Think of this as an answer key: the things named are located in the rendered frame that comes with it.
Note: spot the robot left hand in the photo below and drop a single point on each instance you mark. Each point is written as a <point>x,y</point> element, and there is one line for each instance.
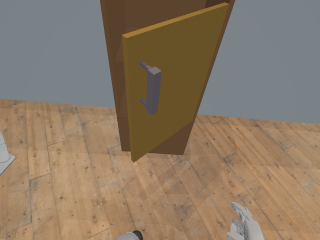
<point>5,158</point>

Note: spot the cupboard door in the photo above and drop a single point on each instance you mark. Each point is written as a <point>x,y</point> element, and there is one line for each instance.
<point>182,48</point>

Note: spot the robot right hand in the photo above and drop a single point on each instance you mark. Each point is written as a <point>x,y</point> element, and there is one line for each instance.
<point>249,231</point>

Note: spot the handle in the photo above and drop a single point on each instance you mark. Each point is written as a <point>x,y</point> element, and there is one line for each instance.
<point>153,88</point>

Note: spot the robot left foot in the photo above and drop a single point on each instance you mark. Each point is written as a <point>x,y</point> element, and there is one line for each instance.
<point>138,234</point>

